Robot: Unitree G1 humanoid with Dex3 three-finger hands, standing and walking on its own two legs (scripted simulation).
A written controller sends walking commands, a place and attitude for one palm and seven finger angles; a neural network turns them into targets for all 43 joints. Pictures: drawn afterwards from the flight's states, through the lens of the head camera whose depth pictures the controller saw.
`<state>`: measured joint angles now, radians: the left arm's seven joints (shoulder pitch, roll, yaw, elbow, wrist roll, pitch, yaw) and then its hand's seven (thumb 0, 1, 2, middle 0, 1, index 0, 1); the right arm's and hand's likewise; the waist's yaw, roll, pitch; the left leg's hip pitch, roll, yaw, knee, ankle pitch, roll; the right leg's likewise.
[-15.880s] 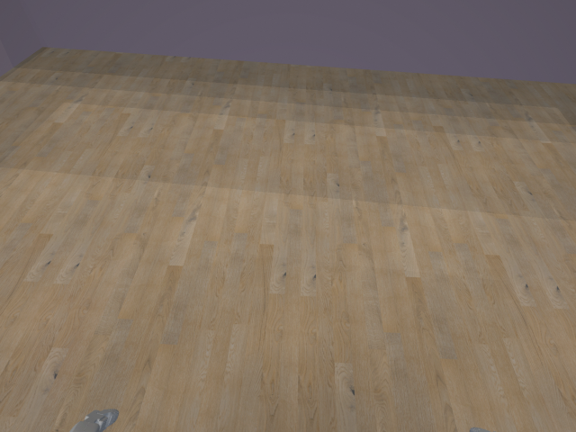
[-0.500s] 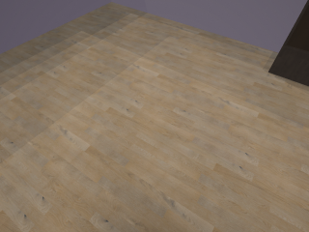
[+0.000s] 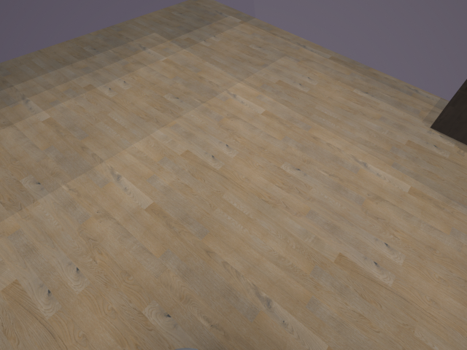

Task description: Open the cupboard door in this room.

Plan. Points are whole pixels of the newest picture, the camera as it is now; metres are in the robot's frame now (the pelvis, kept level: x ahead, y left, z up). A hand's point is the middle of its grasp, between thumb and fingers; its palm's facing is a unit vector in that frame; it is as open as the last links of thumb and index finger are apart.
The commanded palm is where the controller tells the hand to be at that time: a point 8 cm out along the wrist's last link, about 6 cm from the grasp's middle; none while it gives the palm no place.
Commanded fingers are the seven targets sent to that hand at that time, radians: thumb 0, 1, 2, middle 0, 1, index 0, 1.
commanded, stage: turn or walk to find it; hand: left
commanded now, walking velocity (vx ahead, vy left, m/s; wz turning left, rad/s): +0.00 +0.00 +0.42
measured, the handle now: out of the picture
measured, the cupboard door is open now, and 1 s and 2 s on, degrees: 0 0 0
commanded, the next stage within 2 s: none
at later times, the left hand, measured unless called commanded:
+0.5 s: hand out of the picture +0.07 +0.19 -0.14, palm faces +0.16 -0.95 -0.25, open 7.4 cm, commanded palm none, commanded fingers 0.00 0.90 0.90 -0.20 -0.30 -0.20 -0.30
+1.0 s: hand out of the picture -0.14 +0.10 -0.15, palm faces +0.48 -0.84 -0.25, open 7.4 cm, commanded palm none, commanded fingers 0.00 0.90 0.90 -0.20 -0.30 -0.20 -0.30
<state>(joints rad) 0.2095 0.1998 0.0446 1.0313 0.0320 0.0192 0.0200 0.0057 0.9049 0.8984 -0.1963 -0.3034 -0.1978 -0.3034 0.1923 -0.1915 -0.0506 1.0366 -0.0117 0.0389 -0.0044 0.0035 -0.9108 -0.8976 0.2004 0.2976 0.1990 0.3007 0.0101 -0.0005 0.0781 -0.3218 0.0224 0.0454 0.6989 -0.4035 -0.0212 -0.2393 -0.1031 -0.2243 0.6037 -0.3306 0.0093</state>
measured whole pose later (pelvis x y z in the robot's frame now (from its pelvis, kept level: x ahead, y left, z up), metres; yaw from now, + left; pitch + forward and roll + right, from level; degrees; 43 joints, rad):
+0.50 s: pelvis -0.03 -0.03 +0.01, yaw +11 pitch +1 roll +0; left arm 0.08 0.21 0.04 0.94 0.01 0.05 0.01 0.01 0.91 0.90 -0.19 -0.30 -0.19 -0.30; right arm 0.25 -0.19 -0.07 0.99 -0.03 0.03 0.00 0.00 -0.90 -0.90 0.20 0.30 0.20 0.30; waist -0.05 0.02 0.06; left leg -0.34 -0.05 -0.10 0.45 -0.13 0.01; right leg -0.32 -0.03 -0.01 0.72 -0.42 0.07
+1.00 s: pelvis -0.05 -0.06 +0.01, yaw +26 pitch +0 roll +2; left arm 0.31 0.17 0.03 1.00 0.04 0.01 0.02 0.01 0.90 0.90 -0.20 -0.30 -0.20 -0.30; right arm 0.14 -0.25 -0.07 1.00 -0.01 0.07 0.00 0.01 -0.91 -0.90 0.20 0.30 0.19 0.30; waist 0.05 0.00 0.09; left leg -0.33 0.03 0.03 0.81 -0.46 -0.07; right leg -0.22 -0.13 -0.25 0.55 -0.32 -0.02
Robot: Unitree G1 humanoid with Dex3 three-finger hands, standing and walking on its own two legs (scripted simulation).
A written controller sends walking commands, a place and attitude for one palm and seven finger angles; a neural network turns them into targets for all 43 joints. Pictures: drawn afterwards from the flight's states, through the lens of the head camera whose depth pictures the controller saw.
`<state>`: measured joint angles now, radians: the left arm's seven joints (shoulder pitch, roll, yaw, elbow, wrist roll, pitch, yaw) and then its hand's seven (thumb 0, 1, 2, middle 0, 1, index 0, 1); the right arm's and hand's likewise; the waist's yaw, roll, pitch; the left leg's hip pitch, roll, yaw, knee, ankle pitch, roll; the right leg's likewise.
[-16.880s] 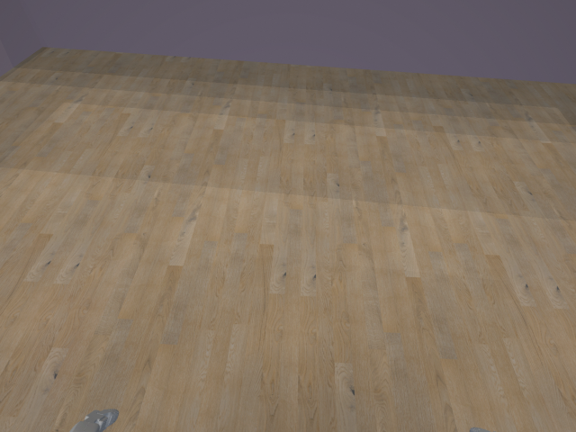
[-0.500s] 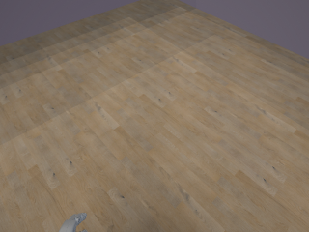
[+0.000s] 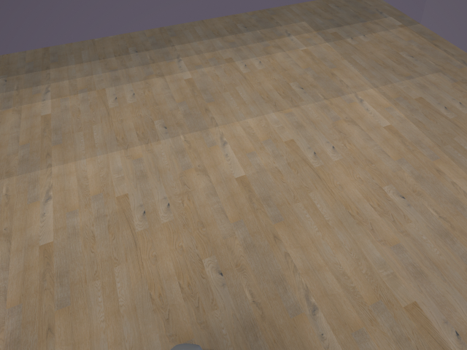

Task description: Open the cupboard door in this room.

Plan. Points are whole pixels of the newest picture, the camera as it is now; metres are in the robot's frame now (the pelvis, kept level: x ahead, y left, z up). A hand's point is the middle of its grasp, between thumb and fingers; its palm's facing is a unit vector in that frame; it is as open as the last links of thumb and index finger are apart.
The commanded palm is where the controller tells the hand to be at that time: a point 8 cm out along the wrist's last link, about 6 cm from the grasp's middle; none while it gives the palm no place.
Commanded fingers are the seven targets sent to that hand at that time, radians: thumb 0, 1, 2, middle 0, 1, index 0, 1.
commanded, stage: turn or walk to find it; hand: left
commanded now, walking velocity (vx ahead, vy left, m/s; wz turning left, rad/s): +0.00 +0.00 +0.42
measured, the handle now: out of the picture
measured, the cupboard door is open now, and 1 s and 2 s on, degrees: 0 0 0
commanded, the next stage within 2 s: stand and wait in 1.66 s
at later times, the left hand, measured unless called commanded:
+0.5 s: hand out of the picture +0.05 +0.23 -0.15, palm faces +0.18 -0.95 -0.27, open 7.4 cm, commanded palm none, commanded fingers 0.00 0.90 0.90 -0.20 -0.30 -0.20 -0.30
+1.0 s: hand out of the picture -0.10 +0.17 -0.16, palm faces +0.44 -0.86 -0.25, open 7.4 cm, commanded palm none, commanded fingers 0.00 0.90 0.90 -0.20 -0.30 -0.20 -0.30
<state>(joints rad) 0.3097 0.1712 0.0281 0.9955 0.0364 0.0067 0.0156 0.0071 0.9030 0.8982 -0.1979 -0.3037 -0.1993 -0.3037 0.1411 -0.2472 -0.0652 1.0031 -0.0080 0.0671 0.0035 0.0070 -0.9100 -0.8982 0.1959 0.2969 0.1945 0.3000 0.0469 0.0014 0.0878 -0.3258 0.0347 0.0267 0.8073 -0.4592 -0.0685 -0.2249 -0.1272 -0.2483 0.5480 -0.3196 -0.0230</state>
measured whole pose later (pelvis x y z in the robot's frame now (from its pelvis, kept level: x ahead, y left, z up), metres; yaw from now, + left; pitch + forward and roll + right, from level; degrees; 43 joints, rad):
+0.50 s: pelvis -0.02 +0.01 +0.00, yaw +11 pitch +0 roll +0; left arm 0.11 0.23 0.05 0.93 0.01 0.04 0.01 0.01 0.91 0.90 -0.19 -0.30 -0.19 -0.30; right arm 0.19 -0.20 -0.06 0.97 -0.02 0.03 0.00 0.00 -0.90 -0.90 0.20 0.30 0.20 0.30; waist -0.02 0.01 0.08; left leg -0.25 -0.03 -0.06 0.50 -0.24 0.00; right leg -0.35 -0.06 -0.04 0.77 -0.43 0.08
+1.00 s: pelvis -0.05 -0.02 +0.00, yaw +25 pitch +0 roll +1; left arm 0.26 0.18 0.04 0.97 0.03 0.01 0.02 0.01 0.91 0.90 -0.20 -0.30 -0.20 -0.30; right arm 0.19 -0.24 -0.07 1.02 -0.01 0.07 0.01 0.01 -0.91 -0.90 0.20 0.30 0.20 0.30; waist 0.02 0.00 0.09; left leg -0.35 0.05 0.03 0.87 -0.46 -0.07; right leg -0.23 -0.13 -0.27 0.53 -0.28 -0.02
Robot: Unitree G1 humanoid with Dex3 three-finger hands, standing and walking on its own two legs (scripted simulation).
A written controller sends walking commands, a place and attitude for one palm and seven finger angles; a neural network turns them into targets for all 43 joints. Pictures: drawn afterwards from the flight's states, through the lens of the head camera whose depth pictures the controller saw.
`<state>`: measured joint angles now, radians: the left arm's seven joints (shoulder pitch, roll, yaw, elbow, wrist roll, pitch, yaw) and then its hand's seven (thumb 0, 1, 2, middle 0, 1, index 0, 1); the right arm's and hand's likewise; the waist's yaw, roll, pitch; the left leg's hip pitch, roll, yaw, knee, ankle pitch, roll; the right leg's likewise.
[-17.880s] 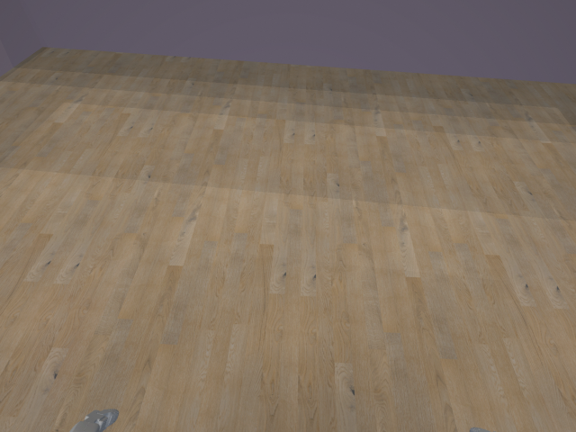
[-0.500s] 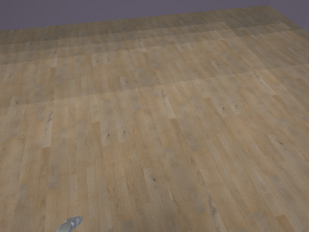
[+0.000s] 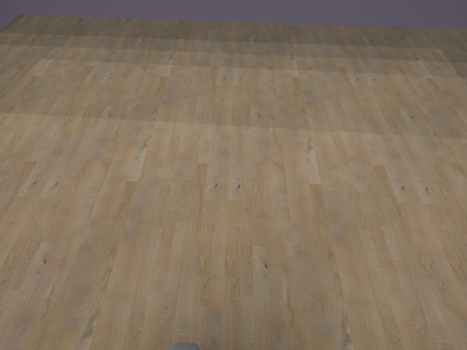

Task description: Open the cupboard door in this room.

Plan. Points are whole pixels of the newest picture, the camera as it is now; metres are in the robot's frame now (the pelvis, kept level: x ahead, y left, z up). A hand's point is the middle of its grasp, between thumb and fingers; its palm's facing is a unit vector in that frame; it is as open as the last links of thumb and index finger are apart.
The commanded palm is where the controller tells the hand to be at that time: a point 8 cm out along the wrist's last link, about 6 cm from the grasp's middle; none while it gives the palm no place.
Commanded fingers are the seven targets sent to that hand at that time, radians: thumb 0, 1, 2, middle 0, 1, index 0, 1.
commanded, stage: turn or walk to find it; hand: left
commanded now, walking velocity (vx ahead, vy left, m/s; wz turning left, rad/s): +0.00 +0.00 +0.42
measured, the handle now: out of the picture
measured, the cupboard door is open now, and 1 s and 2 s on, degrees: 0 0 0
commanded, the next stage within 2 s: stand and wait in 0.66 s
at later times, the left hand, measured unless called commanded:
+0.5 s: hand out of the picture +0.04 +0.26 -0.16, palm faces +0.19 -0.95 -0.24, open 7.4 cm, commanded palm none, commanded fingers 0.00 0.90 0.90 -0.20 -0.30 -0.20 -0.30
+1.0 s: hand out of the picture -0.07 +0.16 -0.16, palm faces +0.29 -0.93 -0.24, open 7.3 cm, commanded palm none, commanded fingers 0.00 0.90 0.90 -0.20 -0.30 -0.20 -0.30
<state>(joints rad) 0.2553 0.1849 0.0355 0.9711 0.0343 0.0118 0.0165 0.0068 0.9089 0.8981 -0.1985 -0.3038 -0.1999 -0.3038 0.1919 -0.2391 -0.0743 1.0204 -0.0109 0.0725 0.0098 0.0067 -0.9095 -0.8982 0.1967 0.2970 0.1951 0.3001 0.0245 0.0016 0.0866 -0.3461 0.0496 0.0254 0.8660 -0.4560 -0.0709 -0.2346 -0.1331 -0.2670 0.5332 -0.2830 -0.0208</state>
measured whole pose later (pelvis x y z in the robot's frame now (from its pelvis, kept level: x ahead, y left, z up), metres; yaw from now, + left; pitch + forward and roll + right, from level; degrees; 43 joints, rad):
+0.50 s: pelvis -0.02 +0.04 +0.00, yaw +10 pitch +0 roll -1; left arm 0.12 0.24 0.05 0.96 0.02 0.06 0.01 0.01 0.91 0.90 -0.19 -0.30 -0.19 -0.30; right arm 0.20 -0.17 -0.05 0.97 -0.02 0.01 -0.01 0.00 -0.90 -0.90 0.20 0.30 0.20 0.30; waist -0.01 -0.02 0.07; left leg -0.21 -0.04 -0.03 0.44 -0.22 0.05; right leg -0.42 -0.08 -0.02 0.96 -0.43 0.10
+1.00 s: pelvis -0.03 -0.03 +0.00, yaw +13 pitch +0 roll +2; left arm 0.28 0.16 0.03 1.03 0.03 0.01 0.01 0.00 0.92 0.90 -0.20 -0.30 -0.20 -0.30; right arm 0.17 -0.21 -0.06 1.04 -0.01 0.04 -0.02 0.01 -0.91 -0.90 0.20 0.30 0.20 0.30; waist 0.05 0.02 0.05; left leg -0.27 0.04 0.00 0.73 -0.44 -0.05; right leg -0.25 0.00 -0.04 0.47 -0.23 -0.06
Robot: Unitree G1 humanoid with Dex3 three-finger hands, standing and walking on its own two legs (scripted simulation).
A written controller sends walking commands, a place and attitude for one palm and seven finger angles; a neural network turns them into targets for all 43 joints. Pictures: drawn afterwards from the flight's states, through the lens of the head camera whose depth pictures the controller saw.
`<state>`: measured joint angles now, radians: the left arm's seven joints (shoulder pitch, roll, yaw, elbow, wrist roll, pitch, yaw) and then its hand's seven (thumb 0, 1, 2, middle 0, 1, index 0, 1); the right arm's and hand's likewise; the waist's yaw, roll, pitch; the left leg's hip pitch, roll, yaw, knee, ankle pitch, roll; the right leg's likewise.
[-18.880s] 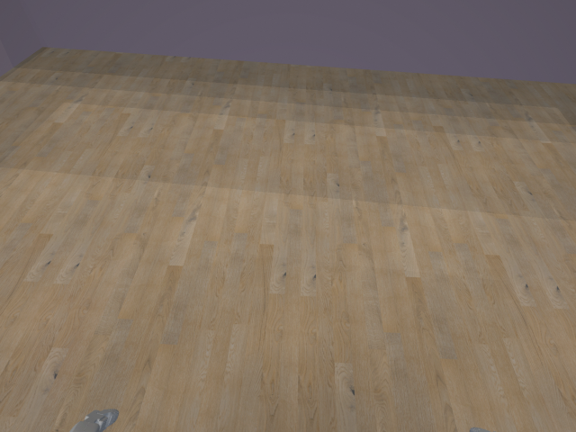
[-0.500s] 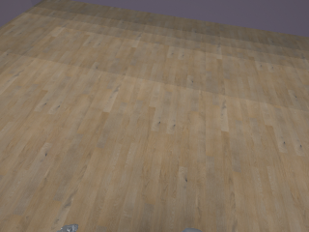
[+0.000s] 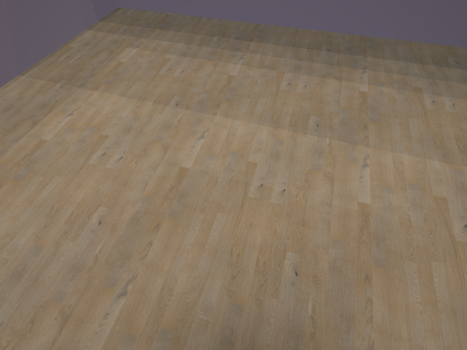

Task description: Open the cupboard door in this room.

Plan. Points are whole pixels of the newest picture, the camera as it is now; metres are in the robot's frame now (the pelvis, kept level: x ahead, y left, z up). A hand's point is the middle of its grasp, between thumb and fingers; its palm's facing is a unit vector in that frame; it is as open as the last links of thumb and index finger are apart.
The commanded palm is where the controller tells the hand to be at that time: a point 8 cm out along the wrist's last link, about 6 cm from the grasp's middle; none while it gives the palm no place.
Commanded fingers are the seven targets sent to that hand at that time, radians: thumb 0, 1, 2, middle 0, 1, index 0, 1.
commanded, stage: turn or walk to find it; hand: left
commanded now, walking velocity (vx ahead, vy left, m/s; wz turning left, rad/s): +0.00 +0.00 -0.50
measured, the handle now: out of the picture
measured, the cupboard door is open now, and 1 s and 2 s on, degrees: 0 0 0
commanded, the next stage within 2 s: none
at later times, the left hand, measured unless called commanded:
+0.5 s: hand out of the picture +0.08 +0.18 -0.17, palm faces -0.21 -0.93 -0.30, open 7.4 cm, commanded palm none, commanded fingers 0.00 0.90 0.90 -0.20 -0.30 -0.20 -0.30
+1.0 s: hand out of the picture +0.10 +0.12 -0.17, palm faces -0.43 -0.88 -0.22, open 7.4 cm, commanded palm none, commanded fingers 0.00 0.90 0.90 -0.20 -0.30 -0.20 -0.30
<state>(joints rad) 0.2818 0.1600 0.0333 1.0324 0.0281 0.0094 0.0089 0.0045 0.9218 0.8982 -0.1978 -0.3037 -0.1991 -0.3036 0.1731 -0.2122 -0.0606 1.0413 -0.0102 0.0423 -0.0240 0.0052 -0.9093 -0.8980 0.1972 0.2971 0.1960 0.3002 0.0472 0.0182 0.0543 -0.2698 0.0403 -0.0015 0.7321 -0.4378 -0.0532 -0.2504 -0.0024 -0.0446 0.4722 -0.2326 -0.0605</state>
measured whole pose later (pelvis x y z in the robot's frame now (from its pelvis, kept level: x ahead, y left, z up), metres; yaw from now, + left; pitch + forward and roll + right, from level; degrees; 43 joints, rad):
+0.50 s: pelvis -0.04 -0.02 -0.02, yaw -16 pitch -1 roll +1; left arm 0.19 0.24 0.08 0.95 0.03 0.06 -0.03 0.01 0.91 0.90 -0.19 -0.30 -0.19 -0.30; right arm 0.17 -0.20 -0.07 0.98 -0.02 0.02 -0.02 0.00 -0.90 -0.90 0.20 0.30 0.20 0.30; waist 0.02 0.03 0.10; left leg -0.18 0.16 0.24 0.62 -0.39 -0.07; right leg -0.32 -0.06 -0.09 0.68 -0.35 0.04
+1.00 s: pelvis -0.05 -0.03 +0.00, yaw -29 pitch +1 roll +1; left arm 0.21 0.19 0.05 0.94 0.03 0.03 -0.01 0.01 0.90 0.90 -0.20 -0.30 -0.20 -0.30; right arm 0.15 -0.25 -0.06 0.95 -0.01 0.05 -0.02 0.01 -0.91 -0.90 0.20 0.30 0.20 0.30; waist 0.03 0.00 0.07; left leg -0.40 0.04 -0.01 0.88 -0.41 -0.08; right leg -0.29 0.08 0.08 0.47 -0.18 -0.06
